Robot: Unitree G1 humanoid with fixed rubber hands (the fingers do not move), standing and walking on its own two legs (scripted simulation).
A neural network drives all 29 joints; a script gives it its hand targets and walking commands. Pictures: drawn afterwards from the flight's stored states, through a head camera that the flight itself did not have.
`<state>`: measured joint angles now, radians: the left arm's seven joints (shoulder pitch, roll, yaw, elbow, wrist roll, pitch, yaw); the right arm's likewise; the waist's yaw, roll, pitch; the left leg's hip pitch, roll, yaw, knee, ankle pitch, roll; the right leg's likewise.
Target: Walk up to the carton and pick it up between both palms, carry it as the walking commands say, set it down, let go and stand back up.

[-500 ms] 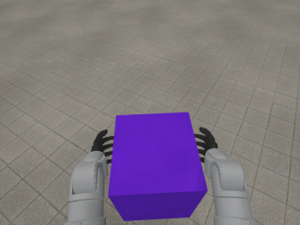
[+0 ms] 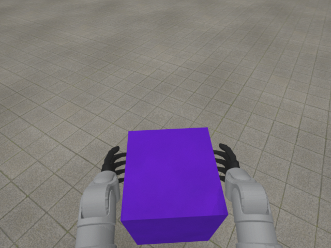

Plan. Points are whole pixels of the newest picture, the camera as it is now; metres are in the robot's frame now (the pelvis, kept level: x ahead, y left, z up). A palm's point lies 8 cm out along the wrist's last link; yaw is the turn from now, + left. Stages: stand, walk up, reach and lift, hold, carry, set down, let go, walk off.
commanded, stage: carry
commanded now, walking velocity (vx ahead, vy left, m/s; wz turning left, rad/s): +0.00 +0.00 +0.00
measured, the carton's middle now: (170, 189) +0.28 +0.00 -0.02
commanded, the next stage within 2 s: hold in 0.62 s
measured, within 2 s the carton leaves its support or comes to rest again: neither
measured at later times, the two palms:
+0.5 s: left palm (104, 180) +0.27 +0.16 +0.05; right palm (227, 176) +0.27 -0.13 +0.05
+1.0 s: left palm (101, 172) +0.29 +0.17 +0.05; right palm (222, 174) +0.28 -0.12 +0.06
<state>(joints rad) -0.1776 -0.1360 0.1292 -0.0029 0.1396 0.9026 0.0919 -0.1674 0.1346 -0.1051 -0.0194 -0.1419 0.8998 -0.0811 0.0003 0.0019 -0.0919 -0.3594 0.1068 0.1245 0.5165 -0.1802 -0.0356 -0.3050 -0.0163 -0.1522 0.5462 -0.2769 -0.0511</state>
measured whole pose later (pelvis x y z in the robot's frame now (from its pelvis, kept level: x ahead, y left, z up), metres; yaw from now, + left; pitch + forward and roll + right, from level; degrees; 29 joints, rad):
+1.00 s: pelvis -0.01 +0.04 +0.00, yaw -7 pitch -8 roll +0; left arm -0.30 -0.16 0.27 0.27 0.27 0.74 0.05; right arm -0.34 0.17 -0.23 0.36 -0.27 0.69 -0.02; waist 0.04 0.00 0.03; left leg -0.14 -0.01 -0.02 0.47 -0.19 0.00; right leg -0.11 0.01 0.02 0.48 -0.22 -0.01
